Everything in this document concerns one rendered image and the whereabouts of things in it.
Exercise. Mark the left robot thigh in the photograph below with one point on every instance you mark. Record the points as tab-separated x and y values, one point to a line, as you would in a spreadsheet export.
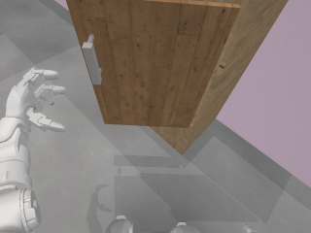
120	225

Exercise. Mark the cupboard door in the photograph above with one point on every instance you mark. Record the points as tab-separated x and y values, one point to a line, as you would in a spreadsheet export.
156	56

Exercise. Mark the left robot forearm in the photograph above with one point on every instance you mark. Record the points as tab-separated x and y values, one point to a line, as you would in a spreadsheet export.
14	155

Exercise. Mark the robot right shin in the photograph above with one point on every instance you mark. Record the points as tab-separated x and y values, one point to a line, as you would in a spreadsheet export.
181	223

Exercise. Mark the left robot hand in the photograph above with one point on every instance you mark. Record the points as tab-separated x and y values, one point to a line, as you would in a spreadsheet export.
21	99

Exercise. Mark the handle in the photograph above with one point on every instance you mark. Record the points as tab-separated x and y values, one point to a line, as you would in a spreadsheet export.
91	61

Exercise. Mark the left robot upper arm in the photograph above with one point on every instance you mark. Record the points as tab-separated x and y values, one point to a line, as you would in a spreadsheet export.
19	211

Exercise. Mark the right robot hand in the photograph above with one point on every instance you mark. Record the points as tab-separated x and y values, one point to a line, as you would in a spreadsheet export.
250	229

